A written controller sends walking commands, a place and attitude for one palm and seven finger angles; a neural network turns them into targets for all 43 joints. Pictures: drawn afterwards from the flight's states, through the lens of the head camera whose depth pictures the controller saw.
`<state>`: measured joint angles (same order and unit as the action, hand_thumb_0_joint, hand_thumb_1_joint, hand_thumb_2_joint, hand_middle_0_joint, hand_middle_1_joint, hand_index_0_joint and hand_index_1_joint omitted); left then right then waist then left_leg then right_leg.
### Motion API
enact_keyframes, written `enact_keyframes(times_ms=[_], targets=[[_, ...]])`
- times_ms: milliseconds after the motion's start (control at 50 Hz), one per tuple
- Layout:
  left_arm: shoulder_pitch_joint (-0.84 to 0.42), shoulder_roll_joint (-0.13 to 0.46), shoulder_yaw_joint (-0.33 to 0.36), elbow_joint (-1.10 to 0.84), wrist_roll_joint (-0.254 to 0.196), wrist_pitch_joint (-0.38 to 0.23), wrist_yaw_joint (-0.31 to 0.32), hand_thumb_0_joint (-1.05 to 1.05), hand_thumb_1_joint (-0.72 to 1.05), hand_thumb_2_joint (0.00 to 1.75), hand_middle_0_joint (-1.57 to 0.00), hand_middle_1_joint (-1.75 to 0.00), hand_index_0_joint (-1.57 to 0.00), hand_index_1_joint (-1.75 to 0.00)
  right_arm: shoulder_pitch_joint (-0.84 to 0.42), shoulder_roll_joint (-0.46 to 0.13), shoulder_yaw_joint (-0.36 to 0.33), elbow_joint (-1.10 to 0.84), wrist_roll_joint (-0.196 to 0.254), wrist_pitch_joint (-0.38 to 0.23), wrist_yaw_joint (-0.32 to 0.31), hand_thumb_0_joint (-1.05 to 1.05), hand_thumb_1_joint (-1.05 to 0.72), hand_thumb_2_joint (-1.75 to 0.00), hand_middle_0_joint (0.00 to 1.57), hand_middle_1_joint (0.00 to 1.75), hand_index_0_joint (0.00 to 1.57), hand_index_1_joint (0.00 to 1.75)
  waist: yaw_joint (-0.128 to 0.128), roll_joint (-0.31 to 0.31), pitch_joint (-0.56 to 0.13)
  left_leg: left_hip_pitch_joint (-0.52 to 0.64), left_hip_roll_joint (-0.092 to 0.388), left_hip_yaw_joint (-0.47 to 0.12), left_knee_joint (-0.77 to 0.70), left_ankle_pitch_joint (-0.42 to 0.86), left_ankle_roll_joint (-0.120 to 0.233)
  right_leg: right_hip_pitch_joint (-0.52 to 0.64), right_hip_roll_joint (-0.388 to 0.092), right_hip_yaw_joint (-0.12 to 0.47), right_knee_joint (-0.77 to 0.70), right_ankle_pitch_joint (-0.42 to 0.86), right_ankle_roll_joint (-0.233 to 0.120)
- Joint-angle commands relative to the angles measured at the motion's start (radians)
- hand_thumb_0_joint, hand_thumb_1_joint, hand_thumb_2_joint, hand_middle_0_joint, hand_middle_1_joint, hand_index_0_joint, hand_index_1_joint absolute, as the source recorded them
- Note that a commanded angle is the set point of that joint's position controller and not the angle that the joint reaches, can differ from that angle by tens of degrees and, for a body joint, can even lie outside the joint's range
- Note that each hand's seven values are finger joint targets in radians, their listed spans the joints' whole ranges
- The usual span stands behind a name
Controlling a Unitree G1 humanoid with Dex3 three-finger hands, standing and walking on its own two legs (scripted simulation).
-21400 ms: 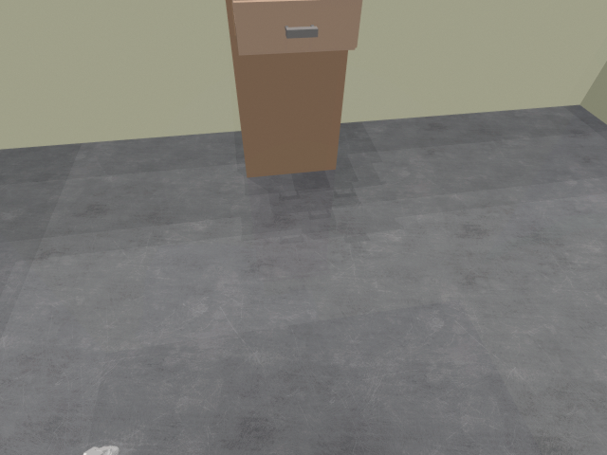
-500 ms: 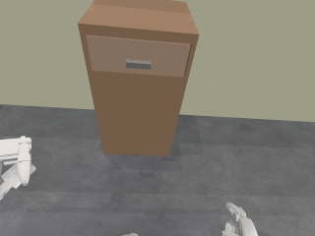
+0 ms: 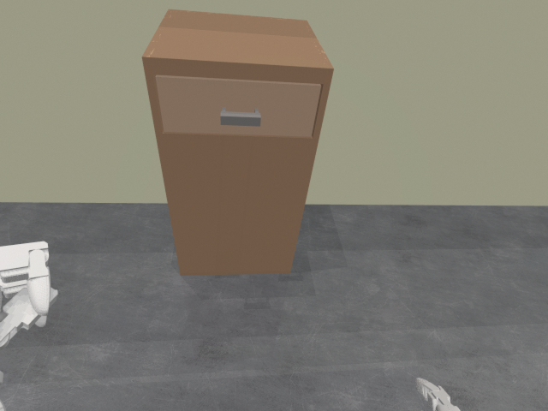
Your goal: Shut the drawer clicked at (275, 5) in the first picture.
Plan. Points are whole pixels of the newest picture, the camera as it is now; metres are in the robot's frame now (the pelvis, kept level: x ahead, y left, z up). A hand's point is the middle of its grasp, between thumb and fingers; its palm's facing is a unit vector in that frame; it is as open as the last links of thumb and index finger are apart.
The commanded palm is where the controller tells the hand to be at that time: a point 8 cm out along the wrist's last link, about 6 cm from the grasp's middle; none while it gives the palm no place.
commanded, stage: stop stepping back and stand still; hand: left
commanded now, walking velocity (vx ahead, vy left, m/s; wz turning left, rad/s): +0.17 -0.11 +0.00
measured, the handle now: (240, 114) +0.83 +0.15 +0.03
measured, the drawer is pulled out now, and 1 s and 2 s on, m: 0.00 0.00 0.00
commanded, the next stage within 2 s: let the arm hang, fingers relaxed in 0.78 s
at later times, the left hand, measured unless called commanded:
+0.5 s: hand (77, 278) +0.21 +0.24 +0.16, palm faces +0.40 -0.80 -0.44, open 3.3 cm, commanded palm +0.15 +0.28 +0.19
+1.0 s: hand (96, 344) +0.20 +0.26 +0.01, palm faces +0.18 -0.87 -0.46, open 3.1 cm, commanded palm none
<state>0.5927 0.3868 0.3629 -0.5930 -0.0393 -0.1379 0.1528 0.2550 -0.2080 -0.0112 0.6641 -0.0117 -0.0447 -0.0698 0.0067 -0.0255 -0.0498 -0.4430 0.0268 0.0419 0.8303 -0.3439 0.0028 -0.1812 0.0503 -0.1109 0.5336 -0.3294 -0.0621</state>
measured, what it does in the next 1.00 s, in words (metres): steps on the spot: left foot, then right foot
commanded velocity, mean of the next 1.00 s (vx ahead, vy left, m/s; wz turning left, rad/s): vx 0.00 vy -0.02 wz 0.00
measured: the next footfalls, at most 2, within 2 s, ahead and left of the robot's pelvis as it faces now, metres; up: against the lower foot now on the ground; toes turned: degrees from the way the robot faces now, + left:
left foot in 0.04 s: +0.09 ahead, +0.11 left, +0.00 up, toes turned +5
right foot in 0.32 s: +0.04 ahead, -0.10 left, +0.00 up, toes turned -2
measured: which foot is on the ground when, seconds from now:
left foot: up 0.00-0.02, down 0.04-1.00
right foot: down 0.00-0.06, up 0.08-0.30, down 0.32-1.00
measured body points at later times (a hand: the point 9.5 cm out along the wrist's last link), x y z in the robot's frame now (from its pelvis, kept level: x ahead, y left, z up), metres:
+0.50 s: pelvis +0.03 +0.00 +0.01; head +0.04 -0.01 +0.46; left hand +0.18 +0.28 +0.19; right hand +0.19 -0.23 -0.09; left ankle +0.05 +0.11 -0.73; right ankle +0.00 -0.10 -0.73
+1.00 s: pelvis +0.02 +0.01 +0.00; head +0.02 -0.02 +0.45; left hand +0.19 +0.31 +0.04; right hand +0.20 -0.24 -0.11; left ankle +0.05 +0.11 -0.73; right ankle +0.00 -0.10 -0.73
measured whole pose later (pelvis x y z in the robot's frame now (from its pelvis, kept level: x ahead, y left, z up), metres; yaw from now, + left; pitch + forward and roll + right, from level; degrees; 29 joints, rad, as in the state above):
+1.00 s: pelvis +0.02 +0.01 +0.00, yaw +3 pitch +1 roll -1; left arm 0.35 0.34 0.13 0.14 0.02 -0.04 0.03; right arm 0.15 -0.30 -0.01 0.74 -0.01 -0.03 0.01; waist 0.02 0.09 -0.03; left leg -0.37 0.01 0.03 0.61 -0.26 0.02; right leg -0.25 -0.01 -0.10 0.58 -0.34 -0.02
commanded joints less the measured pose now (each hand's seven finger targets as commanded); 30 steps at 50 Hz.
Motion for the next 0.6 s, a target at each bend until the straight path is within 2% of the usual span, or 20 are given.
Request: enact_keyframes(times_ms=[0,20,40,60,80,100,120,140,180,200,240,260,300,320,340,360,400,480,540,580], targets=[[-0.162,0.16,0.075,-0.265,0.013,-0.093,0.024,0.0,0.9,0.9,-1.4,-1.6,-1.4,-1.6,-0.149,-0.122,-0.02,-0.173,-0.003,-0.096,-0.032,0.0,-0.9,-0.9,0.2,0.3,0.2,0.3,-0.039,0.201,0.146,0.242,0.053,-0.041,-0.394,-0.089,0.033,-0.318,-0.171,0.115,-0.002,-0.332,-0.055],[-0.149,0.159,0.094,-0.309,0.012,-0.111,0.027,0.0,0.9,0.9,-1.4,-1.6,-1.4,-1.6,-0.131,-0.138,-0.023,-0.189,-0.006,-0.109,-0.03,0.0,-0.9,-0.9,0.2,0.3,0.2,0.3,-0.027,0.406,0.133,0.294,0.202,-0.329,-0.541,-0.156,0.099,-0.397,-0.06,0.05,0.219,-0.283,0.01],[-0.144,0.183,0.123,-0.329,0.015,-0.134,0.027,0.0,0.9,0.9,-1.4,-1.6,-1.4,-1.6,-0.117,-0.116,-0.017,-0.189,-0.012,-0.121,-0.02,0.0,-0.9,-0.9,0.2,0.3,0.2,0.3,-0.033,0.454,0.102,0.245,0.333,-0.574,-0.681,-0.285,0.165,-0.388,-0.008,0.052,0.431,-0.292,0.038],[-0.119,0.222,0.16,-0.298,0.015,-0.135,0.023,0.0,0.9,0.9,-1.4,-1.6,-1.4,-1.6,-0.115,-0.088,-0.009,-0.185,-0.019,-0.132,-0.014,0.0,-0.9,-0.9,0.2,0.3,0.2,0.3,-0.036,0.37,0.112,0.147,0.349,-0.666,-0.752,-0.381,0.149,-0.362,-0.038,0.137,0.543,-0.229,0.031],[-0.104,0.244,0.183,-0.326,0.012,-0.141,0.019,0.0,0.9,0.9,-1.4,-1.6,-1.4,-1.6,-0.124,-0.087,-0.017,-0.19,-0.022,-0.14,-0.007,0.0,-0.9,-0.9,0.2,0.3,0.2,0.3,-0.022,0.237,0.097,0.133,0.344,-0.628,-0.723,-0.322,0.15,-0.335,-0.059,0.165,0.54,-0.177,0.032],[-0.05,0.211,0.172,-0.288,0.012,-0.139,0.018,0.0,0.9,0.9,-1.4,-1.6,-1.4,-1.6,-0.121,-0.085,-0.017,-0.184,-0.015,-0.14,0.001,0.0,-0.9,-0.9,0.2,0.3,0.2,0.3,-0.018,0.14,0.089,0.118,0.328,-0.516,-0.696,-0.225,0.161,-0.298,-0.077,0.154,0.487,-0.134,0.041],[0.016,0.178,0.158,-0.255,0.011,-0.134,0.017,0.0,0.9,0.9,-1.4,-1.6,-1.4,-1.6,-0.121,-0.086,-0.018,-0.181,-0.009,-0.137,0.009,0.0,-0.9,-0.9,0.2,0.3,0.2,0.3,-0.008,0.138,0.064,0.106,0.285,-0.377,-0.667,-0.156,0.144,-0.225,-0.08,0.12,0.392,-0.107,0.046],[0.041,0.143,0.134,-0.252,0.012,-0.129,0.015,0.0,0.9,0.9,-1.4,-1.6,-1.4,-1.6,-0.118,-0.091,-0.018,-0.182,-0.008,-0.132,0.016,0.0,-0.9,-0.9,0.2,0.3,0.2,0.3,-0.007,0.18,0.055,0.071,0.246,-0.275,-0.667,-0.144,0.117,-0.147,-0.064,0.075,0.311,-0.091,0.05],[0.082,0.109,0.109,-0.223,0.012,-0.121,0.014,0.0,0.9,0.9,-1.4,-1.6,-1.4,-1.6,-0.106,-0.105,-0.022,-0.195,-0.01,-0.13,0.017,0.0,-0.9,-0.9,0.2,0.3,0.2,0.3,-0.012,0.266,0.045,0.031,0.193,-0.174,-0.678,-0.165,0.083,-0.033,-0.033,0.013,0.181,-0.104,0.051],[0.091,0.109,0.103,-0.196,0.01,-0.116,0.016,0.0,0.9,0.9,-1.4,-1.6,-1.4,-1.6,-0.099,-0.105,-0.021,-0.193,-0.009,-0.123,0.015,0.0,-0.9,-0.9,0.2,0.3,0.2,0.3,-0.017,0.257,0.042,0.011,0.191,-0.164,-0.672,-0.173,0.076,0.02,-0.027,-0.004,0.114,-0.111,0.05],[0.065,0.113,0.097,-0.157,0.013,-0.106,0.019,0.0,0.9,0.9,-1.4,-1.6,-1.4,-1.6,-0.094,-0.112,-0.027,-0.193,-0.007,-0.107,0.007,0.0,-0.9,-0.9,0.2,0.3,0.2,0.3,-0.02,0.167,0.038,0.004,0.161,-0.134,-0.609,-0.167,0.059,0.102,-0.02,-0.009,-0.044,-0.065,0.049],[0.054,0.127,0.104,-0.145,0.012,-0.105,0.02,0.0,0.9,0.9,-1.4,-1.6,-1.4,-1.6,-0.096,-0.106,-0.025,-0.193,-0.007,-0.099,0.003,0.0,-0.9,-0.9,0.2,0.3,0.2,0.3,-0.024,0.105,0.029,0.024,0.134,-0.119,-0.557,-0.119,0.046,0.12,-0.035,0.021,-0.129,-0.033,0.044],[0.027,0.146,0.113,-0.143,0.002,-0.109,0.018,0.0,0.9,0.9,-1.4,-1.6,-1.4,-1.6,-0.1,-0.086,-0.02,-0.192,-0.004,-0.09,-0.003,0.0,-0.9,-0.9,0.2,0.3,0.2,0.3,-0.04,0.021,0.005,0.105,0.067,-0.071,-0.371,0.044,0.015,0.047,-0.158,0.194,-0.234,0.054,-0.007],[0.005,0.172,0.141,-0.151,-0.005,-0.117,0.021,0.0,0.9,0.9,-1.4,-1.6,-1.4,-1.6,-0.097,-0.088,-0.018,-0.184,-0.008,-0.091,-0.005,0.0,-0.9,-0.9,0.2,0.3,0.2,0.3,-0.044,0.008,-0.018,0.159,0.05,-0.059,-0.333,0.117,0.007,0.0,-0.206,0.238,-0.227,0.121,-0.023],[-0.014,0.155,0.124,-0.148,-0.01,-0.11,0.016,0.0,0.9,0.9,-1.4,-1.6,-1.4,-1.6,-0.104,-0.087,-0.019,-0.173,0.001,-0.099,-0.006,0.0,-0.9,-0.9,0.2,0.3,0.2,0.3,-0.033,-0.06,-0.03,0.19,0.032,-0.05,-0.328,0.077,0.005,-0.044,-0.193,0.226,-0.224,0.046,-0.002],[0.013,0.134,0.106,-0.143,-0.012,-0.101,0.014,0.0,0.9,0.9,-1.4,-1.6,-1.4,-1.6,-0.111,-0.095,-0.03,-0.177,0.012,-0.099,-0.007,0.0,-0.9,-0.9,0.2,0.3,0.2,0.3,-0.027,-0.105,-0.013,0.209,0.033,-0.05,-0.292,0.097,0.011,-0.08,-0.202,0.251,-0.236,0.017,-0.009],[0.0,0.138,0.102,-0.185,-0.01,-0.101,0.018,0.0,0.9,0.9,-1.4,-1.6,-1.4,-1.6,-0.133,-0.089,-0.025,-0.182,0.015,-0.096,-0.008,0.0,-0.9,-0.9,0.2,0.3,0.2,0.3,-0.026,-0.073,0.005,0.207,0.028,-0.041,-0.281,0.143,0.013,-0.076,-0.226,0.257,-0.225,0.112,-0.02],[0.002,0.16,0.13,-0.209,0.0,-0.122,0.024,0.0,0.9,0.9,-1.4,-1.6,-1.4,-1.6,-0.148,-0.093,-0.025,-0.189,0.013,-0.098,-0.016,0.0,-0.9,-0.9,0.2,0.3,0.2,0.3,-0.018,0.064,-0.032,0.273,0.058,-0.054,-0.359,0.405,0.02,-0.008,-0.149,0.144,-0.108,0.376,0.037],[0.044,0.148,0.125,-0.199,0.0,-0.132,0.022,0.0,0.9,0.9,-1.4,-1.6,-1.4,-1.6,-0.134,-0.096,-0.028,-0.205,0.019,-0.089,-0.012,0.0,-0.9,-0.9,0.2,0.3,0.2,0.3,-0.013,0.093,-0.069,0.288,0.072,-0.057,-0.347,0.571,0.022,0.043,-0.122,0.109,-0.074,0.471,0.052],[0.09,0.149,0.136,-0.17,-0.006,-0.133,0.019,0.0,0.9,0.9,-1.4,-1.6,-1.4,-1.6,-0.134,-0.097,-0.033,-0.212,0.021,-0.082,-0.01,0.0,-0.9,-0.9,0.2,0.3,0.2,0.3,-0.014,0.08,-0.077,0.282,0.066,-0.046,-0.328,0.59,0.017,0.056,-0.129,0.115,-0.084,0.529,0.052]])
